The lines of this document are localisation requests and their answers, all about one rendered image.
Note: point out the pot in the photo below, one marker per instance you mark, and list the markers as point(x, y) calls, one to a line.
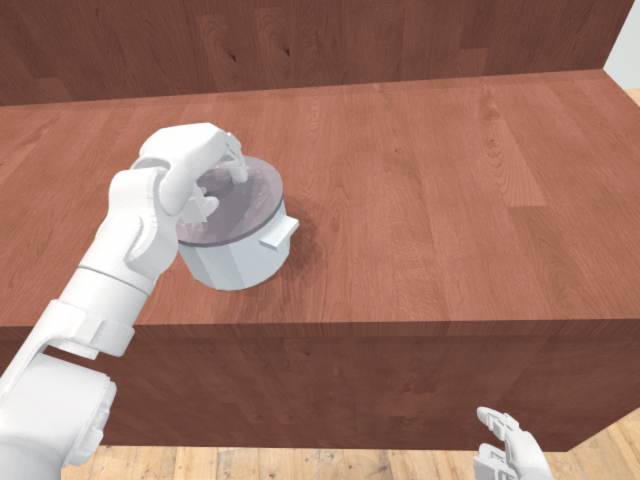
point(244, 263)

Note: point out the table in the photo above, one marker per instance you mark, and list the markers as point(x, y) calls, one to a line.
point(466, 178)

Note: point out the robot left forearm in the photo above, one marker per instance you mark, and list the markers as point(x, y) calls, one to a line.
point(136, 243)

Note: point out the robot right hand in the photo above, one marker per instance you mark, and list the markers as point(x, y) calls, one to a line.
point(522, 454)

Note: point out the knob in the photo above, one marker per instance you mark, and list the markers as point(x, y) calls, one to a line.
point(218, 183)

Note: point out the robot left upper arm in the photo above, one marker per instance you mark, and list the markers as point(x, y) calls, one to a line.
point(54, 416)

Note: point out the lid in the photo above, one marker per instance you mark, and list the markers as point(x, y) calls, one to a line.
point(247, 209)

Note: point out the robot left hand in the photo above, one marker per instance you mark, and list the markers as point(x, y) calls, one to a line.
point(199, 147)

